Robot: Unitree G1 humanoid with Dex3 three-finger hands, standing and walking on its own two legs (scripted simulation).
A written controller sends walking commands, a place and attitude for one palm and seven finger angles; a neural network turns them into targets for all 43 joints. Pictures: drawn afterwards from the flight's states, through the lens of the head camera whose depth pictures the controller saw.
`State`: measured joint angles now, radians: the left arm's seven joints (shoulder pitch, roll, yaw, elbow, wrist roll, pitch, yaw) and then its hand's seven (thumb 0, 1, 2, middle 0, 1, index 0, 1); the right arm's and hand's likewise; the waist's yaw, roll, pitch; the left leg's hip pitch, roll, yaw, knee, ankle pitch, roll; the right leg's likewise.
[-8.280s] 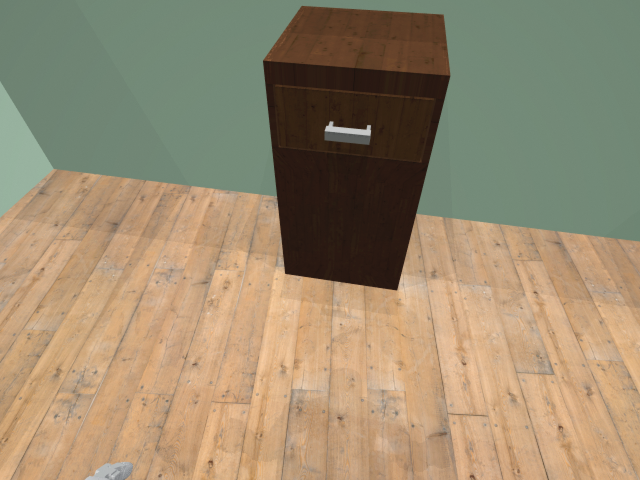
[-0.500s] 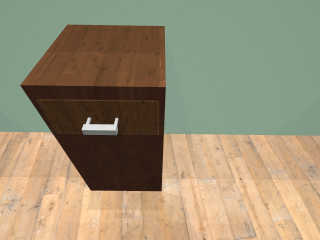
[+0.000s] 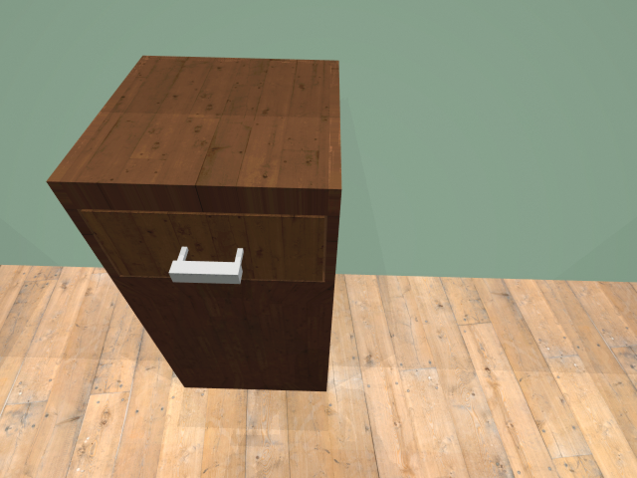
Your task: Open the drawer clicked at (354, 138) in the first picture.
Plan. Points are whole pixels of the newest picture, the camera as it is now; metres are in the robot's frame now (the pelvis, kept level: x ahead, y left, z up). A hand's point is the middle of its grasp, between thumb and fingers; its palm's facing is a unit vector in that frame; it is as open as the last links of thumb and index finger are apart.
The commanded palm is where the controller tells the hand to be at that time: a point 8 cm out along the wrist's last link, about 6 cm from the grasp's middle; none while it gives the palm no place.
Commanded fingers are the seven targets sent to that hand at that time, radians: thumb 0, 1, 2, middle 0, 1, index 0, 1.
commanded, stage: come to a stop and stand still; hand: left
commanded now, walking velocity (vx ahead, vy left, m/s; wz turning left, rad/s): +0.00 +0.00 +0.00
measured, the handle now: (209, 262) +0.47 +0.23 -0.07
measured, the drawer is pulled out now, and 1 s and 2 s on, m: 0.00 0.00 0.00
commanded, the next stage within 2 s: look again from close up in 0.12 s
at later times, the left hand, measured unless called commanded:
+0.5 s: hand out of the picture -0.02 +0.17 -0.17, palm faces +0.03 -0.98 -0.19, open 7.4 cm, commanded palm none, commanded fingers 0.00 0.90 0.90 -0.20 -0.30 -0.20 -0.30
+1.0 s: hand out of the picture -0.04 +0.15 -0.17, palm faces +0.00 -0.98 -0.19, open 7.4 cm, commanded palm none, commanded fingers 0.00 0.90 0.90 -0.20 -0.30 -0.20 -0.30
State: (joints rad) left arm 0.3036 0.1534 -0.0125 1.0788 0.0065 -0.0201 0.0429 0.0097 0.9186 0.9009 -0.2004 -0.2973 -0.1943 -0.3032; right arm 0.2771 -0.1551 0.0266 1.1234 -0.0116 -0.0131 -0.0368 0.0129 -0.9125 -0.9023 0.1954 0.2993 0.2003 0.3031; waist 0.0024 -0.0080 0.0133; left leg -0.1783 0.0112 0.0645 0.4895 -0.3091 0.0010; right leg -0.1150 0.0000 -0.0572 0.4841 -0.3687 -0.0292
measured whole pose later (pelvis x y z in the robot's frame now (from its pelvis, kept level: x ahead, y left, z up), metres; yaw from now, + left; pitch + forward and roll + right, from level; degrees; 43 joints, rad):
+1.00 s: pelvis -0.02 +0.00 +0.00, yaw -1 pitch +0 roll +0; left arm 0.33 0.11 -0.03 1.10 0.01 -0.05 0.06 0.01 0.91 0.90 -0.20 -0.30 -0.20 -0.30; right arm 0.26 -0.17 0.01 1.09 -0.01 0.00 -0.03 0.02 -0.92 -0.90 0.20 0.30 0.20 0.30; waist 0.00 0.02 0.05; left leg -0.23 0.04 0.06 0.54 -0.29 0.01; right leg -0.14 0.03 -0.06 0.47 -0.32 -0.04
